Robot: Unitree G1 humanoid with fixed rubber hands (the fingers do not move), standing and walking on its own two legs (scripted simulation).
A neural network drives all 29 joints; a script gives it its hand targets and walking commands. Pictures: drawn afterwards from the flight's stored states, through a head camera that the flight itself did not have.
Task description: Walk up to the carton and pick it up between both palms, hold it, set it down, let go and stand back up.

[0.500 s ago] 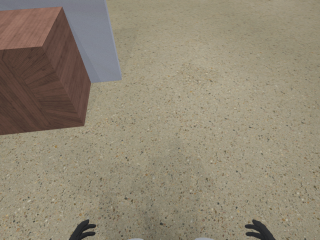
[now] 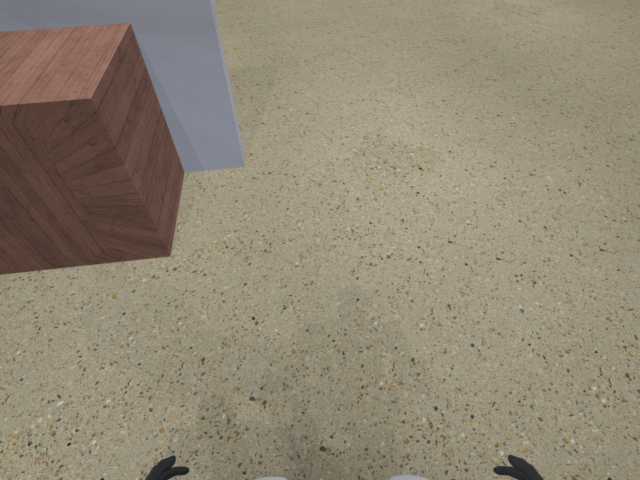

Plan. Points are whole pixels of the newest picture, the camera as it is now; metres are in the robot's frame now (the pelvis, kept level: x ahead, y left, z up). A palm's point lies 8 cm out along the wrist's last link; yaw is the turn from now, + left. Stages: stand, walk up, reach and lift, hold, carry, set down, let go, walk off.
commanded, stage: stand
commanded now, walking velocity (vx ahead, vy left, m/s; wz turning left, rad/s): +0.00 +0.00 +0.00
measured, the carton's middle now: out of the picture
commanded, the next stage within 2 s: walk up in 1.32 s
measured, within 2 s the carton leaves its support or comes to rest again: neither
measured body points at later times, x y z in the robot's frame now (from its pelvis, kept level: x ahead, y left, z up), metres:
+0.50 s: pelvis -0.01 +0.00 +0.01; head +0.00 +0.00 +0.46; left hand +0.08 +0.26 -0.13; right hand +0.08 -0.26 -0.12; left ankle +0.03 +0.12 -0.71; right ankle +0.02 -0.12 -0.71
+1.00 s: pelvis -0.02 +0.00 +0.01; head -0.02 +0.00 +0.46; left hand +0.06 +0.26 -0.12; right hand +0.07 -0.26 -0.12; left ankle +0.03 +0.12 -0.71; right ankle +0.02 -0.12 -0.71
